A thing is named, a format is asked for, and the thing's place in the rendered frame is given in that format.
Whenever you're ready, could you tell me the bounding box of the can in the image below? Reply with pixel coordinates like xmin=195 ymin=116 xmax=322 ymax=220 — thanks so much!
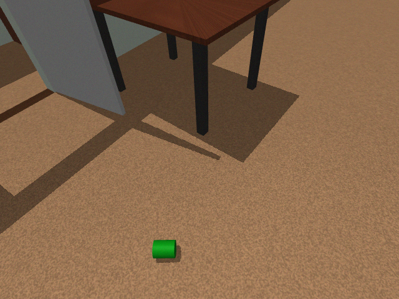
xmin=152 ymin=240 xmax=176 ymax=259

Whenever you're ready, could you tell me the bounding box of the table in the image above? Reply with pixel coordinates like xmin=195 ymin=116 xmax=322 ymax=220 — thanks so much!
xmin=89 ymin=0 xmax=280 ymax=136

